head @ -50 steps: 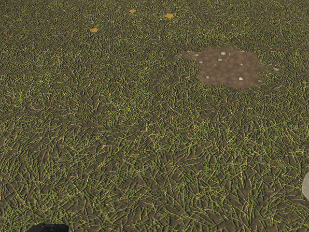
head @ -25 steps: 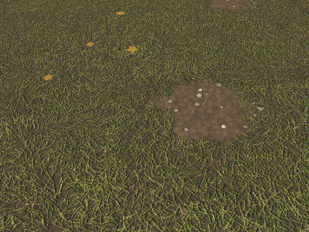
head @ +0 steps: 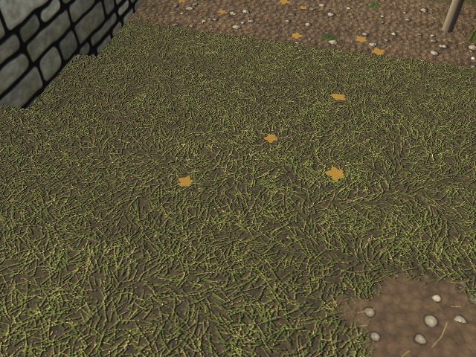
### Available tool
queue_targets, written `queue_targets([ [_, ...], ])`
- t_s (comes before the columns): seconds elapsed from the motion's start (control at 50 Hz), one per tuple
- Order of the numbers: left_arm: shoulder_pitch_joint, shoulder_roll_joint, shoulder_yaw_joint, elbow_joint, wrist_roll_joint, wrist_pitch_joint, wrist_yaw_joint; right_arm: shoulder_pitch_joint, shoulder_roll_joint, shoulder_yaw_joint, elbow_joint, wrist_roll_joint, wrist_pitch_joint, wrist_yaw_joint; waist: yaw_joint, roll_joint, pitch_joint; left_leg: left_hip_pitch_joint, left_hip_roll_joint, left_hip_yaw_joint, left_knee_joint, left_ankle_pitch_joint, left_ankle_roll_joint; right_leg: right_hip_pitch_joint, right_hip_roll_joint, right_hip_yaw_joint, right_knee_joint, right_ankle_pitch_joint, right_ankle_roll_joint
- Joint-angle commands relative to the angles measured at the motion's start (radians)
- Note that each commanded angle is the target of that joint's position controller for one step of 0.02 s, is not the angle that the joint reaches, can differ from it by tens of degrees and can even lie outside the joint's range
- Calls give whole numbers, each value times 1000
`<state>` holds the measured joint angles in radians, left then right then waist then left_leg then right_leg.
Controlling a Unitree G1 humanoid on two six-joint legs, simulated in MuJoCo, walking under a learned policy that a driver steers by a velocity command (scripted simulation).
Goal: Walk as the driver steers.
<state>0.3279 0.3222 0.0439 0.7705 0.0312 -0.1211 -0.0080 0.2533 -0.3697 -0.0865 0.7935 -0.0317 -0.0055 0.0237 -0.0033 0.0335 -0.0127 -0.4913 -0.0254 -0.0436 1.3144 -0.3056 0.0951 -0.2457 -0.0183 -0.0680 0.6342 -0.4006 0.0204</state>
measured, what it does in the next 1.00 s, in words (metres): goes down, turning right: left foot 0.14 m lower, then right foot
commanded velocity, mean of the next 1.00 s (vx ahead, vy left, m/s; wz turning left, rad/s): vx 1.00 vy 0.00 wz -0.42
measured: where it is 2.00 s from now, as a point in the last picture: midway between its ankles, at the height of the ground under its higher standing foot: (329, 153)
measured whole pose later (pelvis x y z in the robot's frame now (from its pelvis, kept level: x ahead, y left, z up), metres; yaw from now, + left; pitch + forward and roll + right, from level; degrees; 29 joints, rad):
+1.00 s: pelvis +0.94 -0.12 -0.18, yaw -29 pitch +2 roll +3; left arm 0.52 0.30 0.08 0.94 0.01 -0.07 0.00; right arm -0.04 -0.26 -0.01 0.66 -0.05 -0.09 0.04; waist 0.15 0.01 0.00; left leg -0.57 0.00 -0.02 0.52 0.33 0.02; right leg 0.01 0.19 0.27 0.71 -0.68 -0.19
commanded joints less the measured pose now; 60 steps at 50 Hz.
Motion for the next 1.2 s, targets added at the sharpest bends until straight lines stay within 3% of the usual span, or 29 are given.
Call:
queue_targets([
  [0.02, 25, 89, 23, -5, -28, -30, -2, -119, 4, 14, -137, -7, 26, 53, -11, -116, 159, -228, 121, -44, -218, 115, -13, 23, -258, 249, -411, 196, -132],
  [0.06, 81, 109, 31, 49, -20, -37, 7, -144, -12, 10, -147, -35, 25, 66, 16, -145, 122, -259, 107, 49, -198, 293, 8, 161, -247, 103, -356, 484, -147],
  [0.12, 95, 33, 3, 97, -16, -78, 7, -244, 65, 41, -150, -16, -34, 78, -2, -49, 128, 50, 40, 55, -656, 855, 33, -63, -104, -52, -345, 111, -82],
  [0.18, 87, 98, 8, 108, -29, -27, 21, -174, 26, 47, -68, 3, -23, 73, -46, -26, 115, 365, 6, 124, -681, 875, 13, -183, -116, -54, -241, 137, -143],
  [0.22, 187, 113, 7, 158, -12, 12, 25, -139, -14, 48, -38, -45, -30, 29, -39, 26, 108, 408, 12, 147, -782, 707, 9, -34, -97, -8, 12, 386, -154],
  [0.26, 192, 143, 20, 187, -5, 81, 48, 129, -49, 33, 46, -63, -40, -10, -181, 9, 14, 607, 120, 20, -1052, 702, 51, 12, -76, 43, 610, 526, -141],
  [0.28, 129, 127, 29, 171, -26, 87, 42, 202, -122, 9, 74, -68, -40, -13, -211, 78, -21, 806, 233, -83, -1006, 760, 106, -219, 55, 35, 1034, -156, -129],
  [0.3, 219, 18, 0, 100, -54, 57, 46, 261, -177, 10, 71, -56, -54, -9, -102, 165, -161, 1093, 377, -102, -529, 1464, 41, -499, 38, 191, 1155, -371, -156],
  [0.32, 242, 51, 3, 111, -84, 32, 48, 289, -145, 4, 62, -31, -60, -8, -133, 123, -271, 1212, 452, -187, -571, 1304, 66, -652, -4, 235, 1005, -197, -169],
  [0.36, 92, 75, 14, 110, -28, 37, 44, 193, -87, -4, 75, -26, -75, -32, -109, 35, -153, 912, 410, -246, -820, 489, 118, -701, -78, 167, 819, 16, -139],
  [0.4, 56, 28, 16, 93, 24, 75, 19, 138, -55, 7, 91, -26, -103, -37, -21, 9, -7, 527, 465, -290, -904, 437, 178, -565, -122, 156, 775, 34, -83],
  [0.48, -144, -44, -1, -23, 0, 94, -34, -49, 22, 27, 74, 7, -145, -28, 88, 51, 183, 117, 339, 32, -1089, 379, 46, -374, -174, 103, 353, 293, -102],
  [0.52, -101, -16, 9, -2, -21, 94, -51, -80, -33, 10, 68, 15, -140, -27, 116, 49, 167, 81, 259, 188, -1095, 439, 6, -157, -92, -13, 232, 329, -146],
  [0.56, 14, 27, 34, 38, -13, 103, -59, -50, -90, -5, 71, 21, -128, -42, 171, 29, 56, 198, 232, 274, -873, 944, -13, 44, 37, -102, 257, 298, -194],
  [0.6, 521, 135, 96, 187, -18, 119, -37, -216, -133, -18, 29, 42, -118, -39, 462, 24, -205, 4, 212, 260, -171, 1055, -64, 624, 75, -50, 360, 436, -270],
  [0.62, 460, 159, 107, 181, -52, 147, -25, -273, -56, -9, 34, 41, -118, -23, 455, -204, -111, -190, 9, 237, 328, 37, -99, 602, 37, 137, 209, 301, -316],
  [0.64, 312, 240, 97, 125, -40, 150, -19, -117, 39, 28, -76, 21, -127, -13, 226, -499, -116, -373, -49, 119, 504, -258, -97, 557, -61, 501, -41, 319, -422],
  [0.68, 150, 177, 86, 44, 1, 129, 6, -73, -25, 41, -83, -4, -133, -21, 96, -117, 11, -460, 25, -16, 262, -157, -102, 374, -247, 965, -413, -116, -461],
  [0.7, 62, 154, 80, 35, 4, 120, 9, -93, -52, 27, -54, -15, -110, -24, 31, 55, 89, -322, 70, -38, 132, -99, -105, 151, -199, 862, -355, -140, -414],
  [0.78, 12, 180, 75, 43, -27, 53, 4, -150, 1, 49, -71, -65, -23, -25, -33, -25, 124, -36, 99, 12, -237, -100, -137, -199, -23, 550, -326, 228, -392],
  [0.82, 99, 147, 70, 86, -16, 25, 3, -251, -41, 25, -102, -20, -47, -27, 29, 13, 115, -126, 102, -12, -376, 268, -110, -72, 9, 499, -249, 413, -343],
  [0.92, 161, 106, 60, 113, -33, 47, 8, -345, 74, 61, -168, -19, -72, 33, 102, -42, 49, 97, -4, 65, -666, 680, -64, -109, 86, 471, -146, 249, -264],
  [0.98, 184, 90, 57, 135, -25, 48, 14, -300, 79, 65, -169, -22, -97, 9, 109, -66, 55, 231, -41, 92, -815, 684, -78, -65, 116, 440, 26, 265, -214],
  [1.06, 40, 103, 50, 124, -28, 56, 44, 195, -17, 11, -3, -12, -110, -35, -151, -87, -48, 607, 119, 3, -1145, 888, -14, -7, 133, 289, 753, 591, -169],
  [1.08, -83, 53, 45, 76, -19, 63, 31, 362, -75, -13, 51, -12, -93, -30, -231, -11, -47, 787, 225, -104, -1023, 839, 75, -276, 223, 209, 1173, -50, -162],
  [1.1, 42, -36, 13, 11, -58, 45, 41, 418, -59, 0, 65, -26, -94, -13, -105, 129, -179, 1161, 370, -249, -607, 1168, 88, -628, 179, 266, 1190, -289, -149],
  [1.14, 5, -10, -19, 5, -8, 44, 55, 431, -66, -23, 85, -21, -91, -18, -140, 86, -238, 1206, 428, -531, -756, 484, 297, -964, 113, 229, 1303, -240, -134],
  [1.16, -118, 44, -12, -34, 46, 32, 40, 289, -18, -10, 77, 0, -92, -36, -81, -16, -132, 955, 410, -612, -976, -15, 258, -956, 27, 212, 1097, -77, -143],
  [1.2, -328, 61, -15, -129, 64, 47, 5, 214, 41, 24, 109, 8, -124, -46, 17, -84, 142, 424, 345, -630, -1073, 106, 236, -809, -89, 235, 709, 4, -45],
])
